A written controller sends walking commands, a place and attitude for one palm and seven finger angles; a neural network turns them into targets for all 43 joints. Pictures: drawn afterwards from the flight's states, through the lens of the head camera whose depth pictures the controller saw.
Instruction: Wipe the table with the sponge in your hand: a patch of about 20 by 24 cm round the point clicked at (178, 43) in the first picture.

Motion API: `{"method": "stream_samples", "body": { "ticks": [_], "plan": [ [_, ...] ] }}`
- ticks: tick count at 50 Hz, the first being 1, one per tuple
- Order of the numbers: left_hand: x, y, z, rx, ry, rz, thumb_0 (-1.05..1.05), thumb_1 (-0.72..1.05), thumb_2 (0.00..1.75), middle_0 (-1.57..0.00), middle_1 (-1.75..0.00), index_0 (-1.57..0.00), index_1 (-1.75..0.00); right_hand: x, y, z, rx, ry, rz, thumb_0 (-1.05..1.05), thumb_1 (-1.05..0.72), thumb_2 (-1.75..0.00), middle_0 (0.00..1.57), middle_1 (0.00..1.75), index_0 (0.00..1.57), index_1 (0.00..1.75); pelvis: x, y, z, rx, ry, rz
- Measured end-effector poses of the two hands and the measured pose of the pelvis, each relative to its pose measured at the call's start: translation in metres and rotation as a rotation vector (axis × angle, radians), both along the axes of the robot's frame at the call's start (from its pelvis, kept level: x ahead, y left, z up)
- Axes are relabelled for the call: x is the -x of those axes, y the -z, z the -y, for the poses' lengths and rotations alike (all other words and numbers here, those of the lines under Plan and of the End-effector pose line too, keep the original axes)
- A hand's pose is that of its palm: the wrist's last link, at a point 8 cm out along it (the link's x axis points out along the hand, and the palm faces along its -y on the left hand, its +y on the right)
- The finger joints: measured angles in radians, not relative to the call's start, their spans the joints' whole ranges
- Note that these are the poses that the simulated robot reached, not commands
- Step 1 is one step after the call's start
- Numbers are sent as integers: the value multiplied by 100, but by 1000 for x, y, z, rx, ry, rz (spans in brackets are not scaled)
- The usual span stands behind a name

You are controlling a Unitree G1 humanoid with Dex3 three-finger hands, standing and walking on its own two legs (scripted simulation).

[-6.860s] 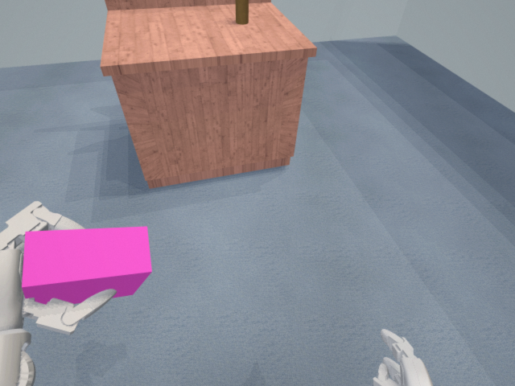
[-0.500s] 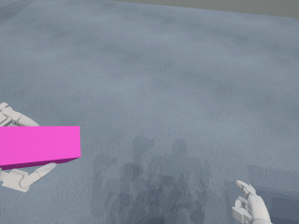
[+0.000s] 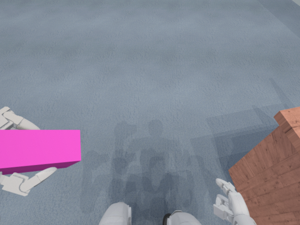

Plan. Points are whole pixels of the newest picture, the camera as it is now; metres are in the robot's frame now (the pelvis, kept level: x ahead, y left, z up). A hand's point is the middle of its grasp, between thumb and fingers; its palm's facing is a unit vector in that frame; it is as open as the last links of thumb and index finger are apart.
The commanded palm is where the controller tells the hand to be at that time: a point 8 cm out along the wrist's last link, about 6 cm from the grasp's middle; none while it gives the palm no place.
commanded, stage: turn to face it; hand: left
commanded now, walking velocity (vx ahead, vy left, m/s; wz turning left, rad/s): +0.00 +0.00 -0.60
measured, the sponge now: (50, 151) +0.24 +0.19 +0.15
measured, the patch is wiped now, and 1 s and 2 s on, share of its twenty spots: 0.00 0.00 0.00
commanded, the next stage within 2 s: none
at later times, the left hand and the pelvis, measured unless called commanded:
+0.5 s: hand (70, 163) +0.21 +0.14 +0.18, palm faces +0.14 -0.87 -0.47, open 10.0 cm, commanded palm +0.16 +0.19 +0.19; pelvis -0.07 -0.03 +0.00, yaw -18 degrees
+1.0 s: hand (146, 204) +0.15 +0.01 +0.18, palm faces -0.14 -0.89 -0.43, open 10.0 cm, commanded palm +0.13 +0.08 +0.19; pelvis -0.16 -0.07 +0.01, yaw -34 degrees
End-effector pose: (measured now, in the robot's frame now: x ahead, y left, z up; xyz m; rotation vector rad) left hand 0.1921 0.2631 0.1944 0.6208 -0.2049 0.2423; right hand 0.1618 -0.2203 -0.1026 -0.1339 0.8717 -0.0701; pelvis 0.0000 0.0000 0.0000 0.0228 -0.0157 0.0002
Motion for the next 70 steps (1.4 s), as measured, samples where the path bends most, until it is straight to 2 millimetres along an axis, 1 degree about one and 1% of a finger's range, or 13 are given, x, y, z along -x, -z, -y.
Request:
{"method": "stream_samples", "body": {
  "ticks": [8,12,17,22,25,30,33,39,44,53,60,65,70],
  "plan": [
    [15,-9,4,31,32,61,-1,-48,100,-75,-136,-75,-136,36,-31,53,137,102,27,1,-91,-89,19,30,20,30,19,-6,3,-22,85,-28],
    [22,-1,3,94,51,113,-1,-48,100,-75,-136,-75,-136,51,-41,56,174,117,67,1,-91,-89,19,30,20,30,31,-2,-2,-18,117,-30],
    [24,1,14,108,90,127,-1,-48,101,-75,-136,-75,-136,74,-46,42,123,158,131,1,-91,-89,19,30,20,30,48,-4,1,-1,189,11],
    [20,-3,49,114,159,100,-1,-48,101,-75,-136,-75,-136,104,-34,29,7,191,146,1,-90,-89,20,30,20,30,62,-7,13,37,273,11],
    [14,-2,80,76,216,78,-1,-48,101,-75,-136,-75,-136,128,-20,34,-49,221,137,1,-90,-89,20,30,21,30,75,-3,29,38,318,2],
    [12,3,140,14,331,52,-1,-48,101,-75,-136,-75,-136,181,12,70,-73,306,66,1,-90,-89,20,30,21,30,101,9,54,33,363,0],
    [18,1,165,-3,404,10,-1,-48,101,-75,-136,-75,-136,218,15,99,-35,398,-10,1,-90,-89,20,30,21,30,112,5,60,7,409,-3],
    [33,-13,186,-52,477,1,-1,-48,101,-75,-136,-75,-136,278,-3,142,57,546,-67,1,-91,-89,20,30,20,30,129,-5,70,-19,482,-13],
    [40,-11,187,9,465,24,-1,-48,101,-75,-136,-75,-136,306,-22,158,112,592,-45,1,-91,-89,19,30,20,30,142,-9,73,-33,534,-21],
    [63,-1,203,126,579,89,-1,-48,101,-75,-136,-75,-136,322,-41,144,152,592,68,1,-91,-89,19,30,20,30,170,-2,61,-35,617,-24],
    [73,-3,226,63,588,66,-1,-48,101,-75,-136,-75,-136,343,-20,115,10,644,157,1,-90,-89,20,30,20,30,192,1,69,1,732,-6],
    [87,8,275,66,668,56,-1,-48,101,-75,-136,-75,-136,388,10,112,-48,679,105,1,-90,-89,20,30,21,30,222,12,78,22,772,12],
    [109,5,312,53,812,-5,-1,-48,101,-75,-136,-75,-136,453,8,118,-26,808,-7,1,-90,-89,20,30,21,30,241,1,77,-12,846,11]
  ]
}}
